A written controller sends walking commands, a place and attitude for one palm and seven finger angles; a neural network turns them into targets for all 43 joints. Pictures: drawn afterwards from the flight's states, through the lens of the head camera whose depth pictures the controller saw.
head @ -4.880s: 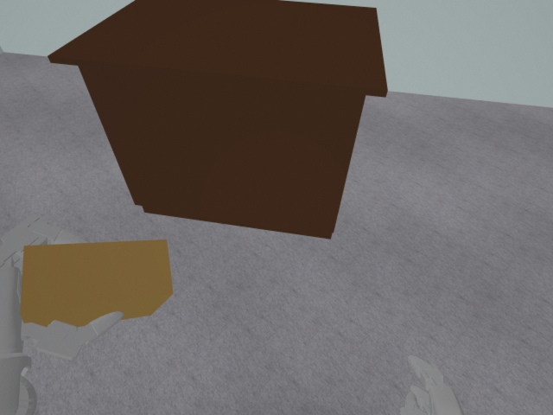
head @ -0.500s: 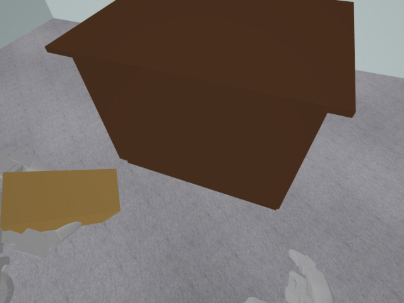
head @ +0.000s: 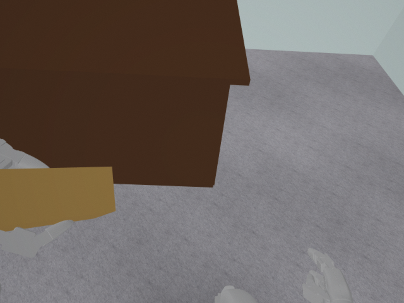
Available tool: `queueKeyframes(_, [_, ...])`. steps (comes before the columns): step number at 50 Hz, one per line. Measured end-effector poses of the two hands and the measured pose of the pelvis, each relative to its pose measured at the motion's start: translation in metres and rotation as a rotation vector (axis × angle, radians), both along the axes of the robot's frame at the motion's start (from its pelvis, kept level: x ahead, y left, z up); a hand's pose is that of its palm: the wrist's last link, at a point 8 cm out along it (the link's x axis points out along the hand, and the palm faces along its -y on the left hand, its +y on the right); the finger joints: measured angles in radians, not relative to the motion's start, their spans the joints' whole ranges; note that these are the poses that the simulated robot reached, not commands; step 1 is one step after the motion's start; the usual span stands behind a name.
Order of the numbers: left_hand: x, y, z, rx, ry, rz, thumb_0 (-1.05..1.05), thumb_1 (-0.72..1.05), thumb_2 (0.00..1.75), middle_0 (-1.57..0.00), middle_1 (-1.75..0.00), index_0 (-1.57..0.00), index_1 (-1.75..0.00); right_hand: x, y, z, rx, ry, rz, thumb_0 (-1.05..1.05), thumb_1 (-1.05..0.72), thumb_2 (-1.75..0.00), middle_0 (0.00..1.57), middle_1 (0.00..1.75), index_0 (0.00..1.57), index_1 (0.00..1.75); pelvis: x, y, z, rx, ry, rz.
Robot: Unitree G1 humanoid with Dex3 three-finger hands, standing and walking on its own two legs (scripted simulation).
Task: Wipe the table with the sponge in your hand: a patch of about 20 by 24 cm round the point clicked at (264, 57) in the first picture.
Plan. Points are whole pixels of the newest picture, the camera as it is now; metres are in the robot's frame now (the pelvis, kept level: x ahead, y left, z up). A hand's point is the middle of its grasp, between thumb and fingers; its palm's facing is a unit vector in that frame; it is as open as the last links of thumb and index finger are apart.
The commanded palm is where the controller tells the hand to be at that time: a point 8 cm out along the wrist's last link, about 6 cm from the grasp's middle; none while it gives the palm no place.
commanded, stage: turn to face it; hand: left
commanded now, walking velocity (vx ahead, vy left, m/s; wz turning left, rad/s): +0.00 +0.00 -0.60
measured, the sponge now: (71, 197) +0.23 +0.21 +0.15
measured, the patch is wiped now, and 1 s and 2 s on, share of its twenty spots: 0.00 0.00 0.00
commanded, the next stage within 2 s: take the last steps up to it in 0.60 s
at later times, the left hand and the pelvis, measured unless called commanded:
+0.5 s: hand (154, 199) +0.22 +0.09 +0.18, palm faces +0.09 -0.82 -0.56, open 10.2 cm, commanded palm +0.18 +0.15 +0.19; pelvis -0.05 -0.07 +0.01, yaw -15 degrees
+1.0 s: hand (172, 231) +0.18 +0.06 +0.18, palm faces +0.10 -0.89 -0.45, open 10.2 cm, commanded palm +0.14 +0.13 +0.19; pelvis -0.09 -0.09 +0.01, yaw -18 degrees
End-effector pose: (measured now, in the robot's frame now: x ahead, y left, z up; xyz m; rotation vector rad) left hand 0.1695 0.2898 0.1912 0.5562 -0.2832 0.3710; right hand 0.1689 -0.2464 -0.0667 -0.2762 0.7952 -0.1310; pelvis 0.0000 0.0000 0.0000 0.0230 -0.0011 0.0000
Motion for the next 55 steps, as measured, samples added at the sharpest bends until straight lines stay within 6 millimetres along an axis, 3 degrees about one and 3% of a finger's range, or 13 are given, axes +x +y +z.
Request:
queueKeyframes(4, [0.008,-0.018,-0.002,-0.056,-0.003,-0.027,-0.01,-0.50,0.98,-0.72,-1.34,-0.75,-1.34,-0.014,0.011,0.001,0.075,-0.037,-0.012,0.01,-0.91,-0.90,0.20,0.30,0.20,0.30,-0.005,-0.006,0.005,-0.031,-0.012,-0.055])
queueKeyframes(9, [0.025,-0.062,0.003,-0.031,0.001,-0.132,-0.01,-0.50,0.99,-0.72,-1.34,-0.75,-1.34,-0.037,0.010,-0.010,0.172,-0.063,-0.033,0.01,-0.90,-0.90,0.20,0.30,0.20,0.30,-0.015,-0.027,0.004,-0.048,-0.007,-0.131])
queueKeyframes(15, [0.041,-0.122,0.003,0.053,0.028,-0.251,-0.01,-0.50,0.99,-0.72,-1.34,-0.75,-1.34,-0.078,-0.033,-0.040,0.214,-0.014,-0.126,0.01,-0.90,-0.90,0.21,0.31,0.20,0.30,-0.034,-0.058,-0.007,-0.041,-0.001,-0.181])
queueKeyframes(19, [0.038,-0.144,0.005,0.081,0.093,-0.310,-0.01,-0.50,0.99,-0.72,-1.34,-0.75,-1.34,-0.115,-0.071,-0.039,0.160,0.061,-0.245,0.01,-0.90,-0.90,0.21,0.30,0.20,0.30,-0.042,-0.066,0.001,-0.009,0.013,-0.226])
queueKeyframes(24, [0.030,-0.152,0.013,0.106,0.095,-0.340,-0.01,-0.50,0.99,-0.72,-1.34,-0.75,-1.34,-0.152,-0.107,-0.024,0.067,0.090,-0.338,0.01,-0.91,-0.90,0.20,0.30,0.20,0.30,-0.050,-0.073,0.007,0.009,0.025,-0.260])
queueKeyframes(29, [0.021,-0.148,0.011,0.056,0.040,-0.337,-0.01,-0.50,0.99,-0.72,-1.34,-0.75,-1.34,-0.169,-0.122,-0.010,-0.006,0.064,-0.365,0.01,-0.91,-0.90,0.20,0.30,0.19,0.30,-0.059,-0.073,0.006,0.001,0.029,-0.277])
queueKeyframes(37, [0.006,-0.145,-0.001,-0.029,0.006,-0.326,-0.01,-0.50,0.99,-0.72,-1.35,-0.75,-1.34,-0.170,-0.103,0.002,0.012,-0.063,-0.354,0.01,-0.91,-0.90,0.20,0.30,0.19,0.30,-0.074,-0.071,0.004,-0.019,0.005,-0.319])
queueKeyframes(43, [-0.005,-0.170,-0.002,-0.020,-0.009,-0.336,-0.01,-0.50,0.99,-0.72,-1.35,-0.75,-1.34,-0.171,-0.087,-0.019,0.118,-0.107,-0.308,0.01,-0.90,-0.90,0.20,0.30,0.20,0.30,-0.089,-0.084,-0.005,-0.037,-0.008,-0.330])
queueKeyframes(49, [-0.010,-0.179,0.002,-0.031,0.033,-0.355,-0.01,-0.50,0.99,-0.72,-1.35,-0.75,-1.34,-0.195,-0.091,-0.026,0.133,0.011,-0.329,0.01,-0.90,-0.90,0.21,0.30,0.20,0.30,-0.095,-0.087,0.007,-0.004,-0.001,-0.311])
queueKeyframes(55, [-0.013,-0.163,0.010,0.026,0.065,-0.333,-0.01,-0.50,0.99,-0.72,-1.35,-0.75,-1.34,-0.212,-0.102,-0.018,0.074,0.075,-0.359,0.01,-0.90,-0.90,0.21,0.30,0.20,0.30,-0.089,-0.081,0.017,0.023,0.013,-0.296])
